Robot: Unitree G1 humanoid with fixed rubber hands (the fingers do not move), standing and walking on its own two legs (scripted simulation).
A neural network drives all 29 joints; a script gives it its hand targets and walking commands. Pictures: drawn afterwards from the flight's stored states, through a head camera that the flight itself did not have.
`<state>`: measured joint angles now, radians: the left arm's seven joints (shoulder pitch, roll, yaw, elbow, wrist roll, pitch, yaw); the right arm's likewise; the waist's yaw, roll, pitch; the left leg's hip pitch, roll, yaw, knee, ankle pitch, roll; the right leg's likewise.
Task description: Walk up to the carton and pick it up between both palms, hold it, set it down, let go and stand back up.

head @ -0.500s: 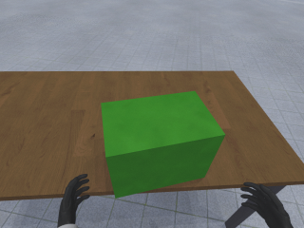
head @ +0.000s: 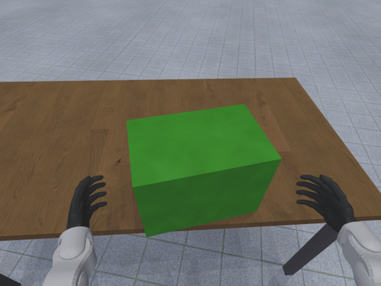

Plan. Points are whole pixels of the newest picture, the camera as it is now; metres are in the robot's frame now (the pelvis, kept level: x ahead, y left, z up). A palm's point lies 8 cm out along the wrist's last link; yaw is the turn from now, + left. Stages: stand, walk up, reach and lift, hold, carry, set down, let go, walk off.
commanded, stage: reach and lift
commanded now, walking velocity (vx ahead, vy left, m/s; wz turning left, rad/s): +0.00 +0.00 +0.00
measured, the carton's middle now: (196, 169) +0.40 +0.01 +0.02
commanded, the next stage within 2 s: none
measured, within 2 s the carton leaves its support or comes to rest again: neither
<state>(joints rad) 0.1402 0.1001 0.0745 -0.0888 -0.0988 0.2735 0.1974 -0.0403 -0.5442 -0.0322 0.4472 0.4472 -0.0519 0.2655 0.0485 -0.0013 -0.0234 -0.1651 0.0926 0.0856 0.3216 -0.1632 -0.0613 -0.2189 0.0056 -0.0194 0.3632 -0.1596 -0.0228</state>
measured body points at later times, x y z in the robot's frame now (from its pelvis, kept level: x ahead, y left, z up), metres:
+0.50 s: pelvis +0.01 +0.01 +0.00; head +0.02 +0.00 +0.45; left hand +0.29 +0.24 +0.11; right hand +0.36 -0.27 +0.09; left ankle +0.00 +0.16 -0.75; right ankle +0.02 -0.11 -0.75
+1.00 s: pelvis +0.00 +0.00 +0.00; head +0.03 -0.01 +0.45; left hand +0.33 +0.25 +0.14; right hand +0.43 -0.25 +0.15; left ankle +0.00 +0.16 -0.75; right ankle +0.02 -0.11 -0.75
